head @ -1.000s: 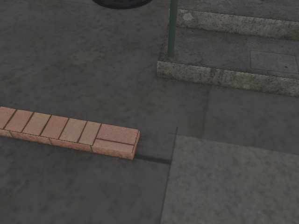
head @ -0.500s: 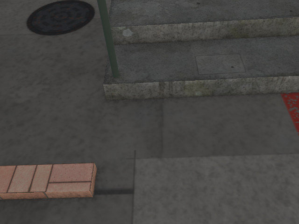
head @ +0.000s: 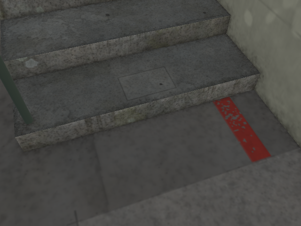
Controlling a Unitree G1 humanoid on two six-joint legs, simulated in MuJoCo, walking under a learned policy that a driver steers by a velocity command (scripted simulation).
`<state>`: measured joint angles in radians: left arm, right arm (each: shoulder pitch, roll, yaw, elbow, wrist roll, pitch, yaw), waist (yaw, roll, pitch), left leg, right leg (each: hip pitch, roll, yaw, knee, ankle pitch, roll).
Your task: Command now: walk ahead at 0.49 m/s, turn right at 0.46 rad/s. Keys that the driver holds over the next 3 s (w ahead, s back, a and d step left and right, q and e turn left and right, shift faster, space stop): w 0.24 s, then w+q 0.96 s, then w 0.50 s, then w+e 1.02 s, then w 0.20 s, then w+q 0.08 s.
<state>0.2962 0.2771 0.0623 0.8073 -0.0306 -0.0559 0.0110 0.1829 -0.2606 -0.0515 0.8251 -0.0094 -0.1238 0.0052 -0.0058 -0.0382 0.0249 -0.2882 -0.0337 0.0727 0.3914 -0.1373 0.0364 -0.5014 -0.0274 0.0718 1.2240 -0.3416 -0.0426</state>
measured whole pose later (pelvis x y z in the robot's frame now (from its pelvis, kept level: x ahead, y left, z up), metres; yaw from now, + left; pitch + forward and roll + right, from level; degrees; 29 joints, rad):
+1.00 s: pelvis +0.51 -0.01 +0.00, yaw +18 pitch +1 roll -1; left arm 0.22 0.26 0.04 0.80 0.05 -0.06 -0.02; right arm 0.25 -0.28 -0.07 0.83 -0.01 -0.03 0.03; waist 0.00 -0.02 0.07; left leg -0.29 -0.10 0.03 0.45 -0.19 0.12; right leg -0.45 -0.10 0.00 1.13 -0.33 0.02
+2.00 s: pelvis +0.95 +0.25 +0.02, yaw +25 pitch +4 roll -1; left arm 0.47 0.18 0.03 1.02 0.00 -0.07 -0.02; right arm -0.05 -0.12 0.04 0.59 -0.03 -0.05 0.00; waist 0.06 -0.01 0.04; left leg -0.89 0.08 0.12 1.20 -0.38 0.08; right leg -0.14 -0.04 0.09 0.78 -0.25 -0.03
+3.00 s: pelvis +1.49 +0.37 +0.25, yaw -2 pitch +4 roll -3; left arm 0.37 0.21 0.00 1.04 0.03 -0.13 -0.01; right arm 0.00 -0.18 0.03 0.68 -0.05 -0.10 0.05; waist 0.05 -0.01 -0.13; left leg -0.97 0.09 -0.08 1.45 -0.20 0.06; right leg -0.29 0.16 0.04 0.58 -0.35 -0.08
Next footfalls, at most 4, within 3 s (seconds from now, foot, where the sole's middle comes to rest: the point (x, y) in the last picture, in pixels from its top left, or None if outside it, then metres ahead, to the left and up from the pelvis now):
0.34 right None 0.34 -0.17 -0.78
0.84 left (143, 204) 0.57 0.06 -0.78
1.34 right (153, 144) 0.89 0.01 -0.78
1.94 left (75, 102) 1.06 0.41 -0.64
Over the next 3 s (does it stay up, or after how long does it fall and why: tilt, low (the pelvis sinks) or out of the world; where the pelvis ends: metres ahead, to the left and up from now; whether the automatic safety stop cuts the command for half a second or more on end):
stays up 1.49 0.37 0.25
